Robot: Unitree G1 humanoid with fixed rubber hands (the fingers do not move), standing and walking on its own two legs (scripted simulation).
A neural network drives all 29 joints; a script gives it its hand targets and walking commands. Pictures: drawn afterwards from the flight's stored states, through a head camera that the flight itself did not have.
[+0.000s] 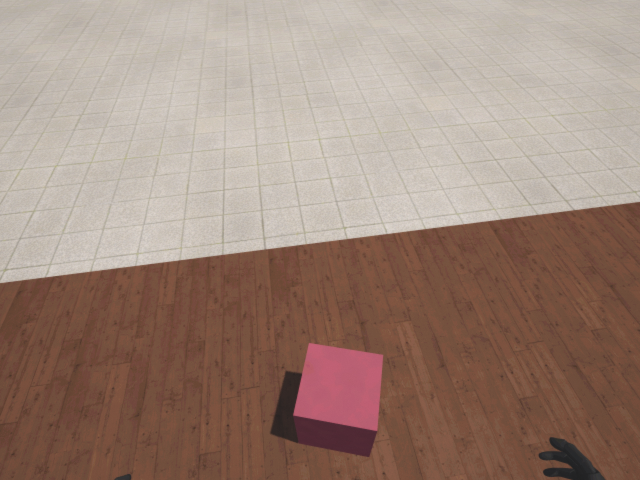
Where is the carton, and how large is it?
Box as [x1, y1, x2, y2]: [293, 343, 382, 456]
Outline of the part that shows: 309,343 293,414 299,443 368,456 377,428 382,355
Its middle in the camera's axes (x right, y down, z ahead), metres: +0.05 +0.46 +1.11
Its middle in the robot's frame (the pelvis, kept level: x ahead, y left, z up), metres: +0.45 -0.02 -0.66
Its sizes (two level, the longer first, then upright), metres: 0.210 0.200 0.250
